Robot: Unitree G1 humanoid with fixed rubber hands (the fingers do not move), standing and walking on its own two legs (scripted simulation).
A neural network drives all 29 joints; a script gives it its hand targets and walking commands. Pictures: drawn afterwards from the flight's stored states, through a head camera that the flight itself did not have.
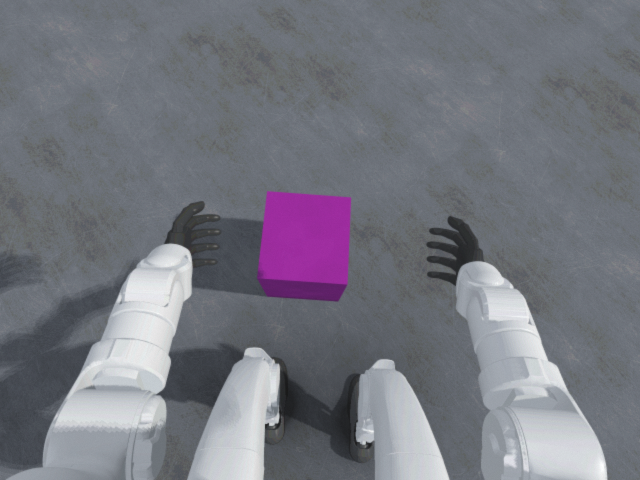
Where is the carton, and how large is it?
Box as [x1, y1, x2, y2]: [257, 191, 350, 300]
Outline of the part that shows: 267,191 257,278 267,296 338,300 347,284 350,197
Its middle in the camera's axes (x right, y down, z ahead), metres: -0.04 +0.04 +1.01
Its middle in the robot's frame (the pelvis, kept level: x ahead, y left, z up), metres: +0.51 +0.03 -0.56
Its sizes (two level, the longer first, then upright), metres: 0.210 0.200 0.250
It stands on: the floor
